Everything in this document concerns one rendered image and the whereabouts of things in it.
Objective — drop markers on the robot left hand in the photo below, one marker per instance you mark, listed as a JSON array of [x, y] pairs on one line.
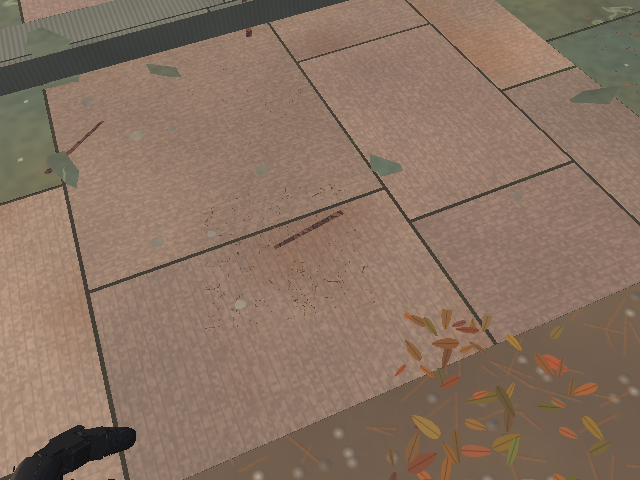
[[72, 449]]

